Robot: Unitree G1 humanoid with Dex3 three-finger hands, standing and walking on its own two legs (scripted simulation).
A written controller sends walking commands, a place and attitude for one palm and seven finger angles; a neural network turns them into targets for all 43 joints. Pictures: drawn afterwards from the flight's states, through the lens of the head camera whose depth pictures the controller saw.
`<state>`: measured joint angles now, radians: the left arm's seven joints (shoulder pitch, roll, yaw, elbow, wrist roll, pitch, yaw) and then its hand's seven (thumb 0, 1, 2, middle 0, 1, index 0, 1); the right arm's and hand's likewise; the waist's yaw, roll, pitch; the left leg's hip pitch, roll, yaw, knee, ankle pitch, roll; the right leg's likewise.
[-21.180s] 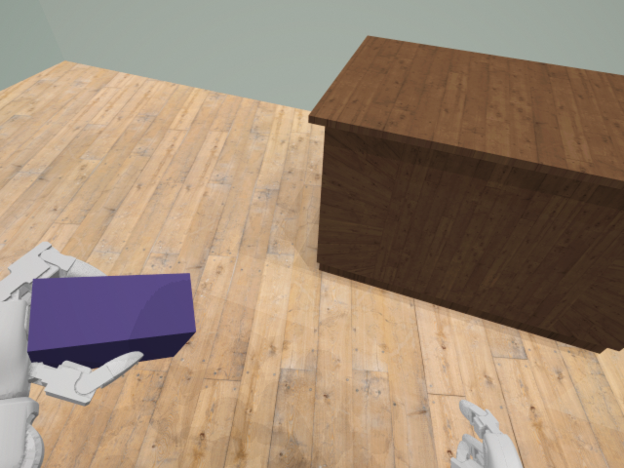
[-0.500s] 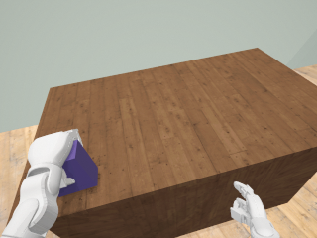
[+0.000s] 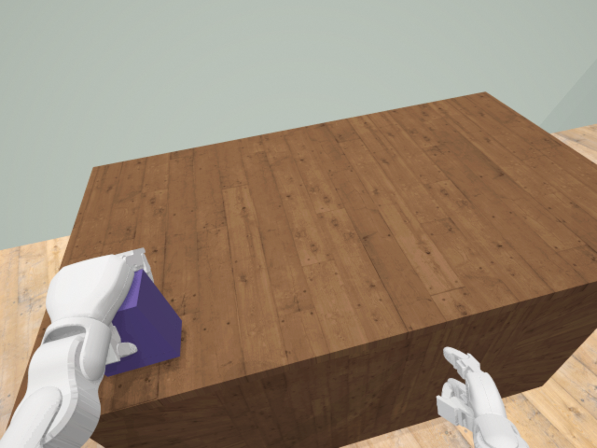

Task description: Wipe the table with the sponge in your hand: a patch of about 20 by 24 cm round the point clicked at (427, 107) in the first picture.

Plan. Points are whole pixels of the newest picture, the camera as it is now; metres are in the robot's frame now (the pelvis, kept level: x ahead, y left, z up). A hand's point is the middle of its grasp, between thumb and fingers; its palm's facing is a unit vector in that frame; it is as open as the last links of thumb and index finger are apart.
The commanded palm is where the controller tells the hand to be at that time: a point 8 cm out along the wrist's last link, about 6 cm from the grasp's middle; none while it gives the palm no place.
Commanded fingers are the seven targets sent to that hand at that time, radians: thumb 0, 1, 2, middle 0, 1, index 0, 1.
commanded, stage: move the sponge above the wiping area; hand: left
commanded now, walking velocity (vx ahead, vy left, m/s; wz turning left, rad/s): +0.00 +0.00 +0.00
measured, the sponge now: (132, 333) +0.22 +0.28 +0.05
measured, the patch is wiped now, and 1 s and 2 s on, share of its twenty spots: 0.00 0.00 0.00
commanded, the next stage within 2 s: lower the sponge onto the table in 0.48 s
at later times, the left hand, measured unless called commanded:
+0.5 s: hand (110, 310) +0.22 +0.28 +0.11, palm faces +0.09 -0.09 -0.99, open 10.1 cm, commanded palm +0.18 +0.27 +0.17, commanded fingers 0.00 0.10 1.30 -1.20 -1.60 -1.20 -1.60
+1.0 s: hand (112, 312) +0.22 +0.29 +0.10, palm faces +0.02 -0.09 -1.00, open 10.1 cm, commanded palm +0.19 +0.28 +0.16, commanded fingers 0.00 0.10 1.30 -1.20 -1.60 -1.20 -1.60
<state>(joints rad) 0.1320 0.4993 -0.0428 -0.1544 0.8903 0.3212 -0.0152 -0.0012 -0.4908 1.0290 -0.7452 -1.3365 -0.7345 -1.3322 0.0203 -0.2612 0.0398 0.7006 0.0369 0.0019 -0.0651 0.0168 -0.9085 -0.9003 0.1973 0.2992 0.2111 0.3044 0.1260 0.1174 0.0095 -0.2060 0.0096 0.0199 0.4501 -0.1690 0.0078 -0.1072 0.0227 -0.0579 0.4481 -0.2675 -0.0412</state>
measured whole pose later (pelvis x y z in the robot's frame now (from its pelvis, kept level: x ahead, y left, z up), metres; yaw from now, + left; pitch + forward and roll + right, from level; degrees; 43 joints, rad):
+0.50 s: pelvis -0.01 +0.01 +0.00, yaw +0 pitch -5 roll +0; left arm 0.15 0.49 -0.05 -0.22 0.89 0.36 0.00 0.00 -0.49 1.03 -0.74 -1.34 -0.73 -1.33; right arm 0.01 -0.26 0.03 0.70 0.04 0.01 -0.06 0.02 -0.91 -0.90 0.20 0.30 0.18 0.29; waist 0.13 0.12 0.01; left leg -0.20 0.00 0.03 0.44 -0.16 0.01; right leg -0.11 0.02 -0.05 0.45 -0.26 -0.03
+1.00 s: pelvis -0.01 +0.00 +0.00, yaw +0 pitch -5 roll +0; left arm 0.09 0.50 -0.05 -0.11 0.89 0.35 -0.04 0.00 -0.49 1.03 -0.74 -1.34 -0.73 -1.33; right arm 0.00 -0.26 0.04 0.71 0.04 0.00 -0.07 0.02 -0.91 -0.90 0.20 0.30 0.20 0.30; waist 0.12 0.12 0.01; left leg -0.21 0.01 0.02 0.45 -0.16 0.01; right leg -0.11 0.03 -0.06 0.45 -0.26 -0.04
